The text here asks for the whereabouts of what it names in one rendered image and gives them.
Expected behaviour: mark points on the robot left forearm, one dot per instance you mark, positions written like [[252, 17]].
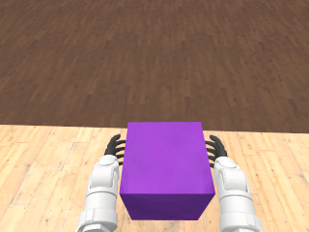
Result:
[[99, 213]]

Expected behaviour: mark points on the carton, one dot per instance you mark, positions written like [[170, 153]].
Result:
[[166, 172]]

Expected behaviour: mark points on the robot right hand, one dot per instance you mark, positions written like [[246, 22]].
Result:
[[218, 151]]

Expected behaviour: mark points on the robot left hand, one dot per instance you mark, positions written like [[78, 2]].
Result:
[[112, 150]]

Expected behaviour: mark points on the robot right forearm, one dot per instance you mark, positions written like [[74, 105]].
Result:
[[235, 199]]

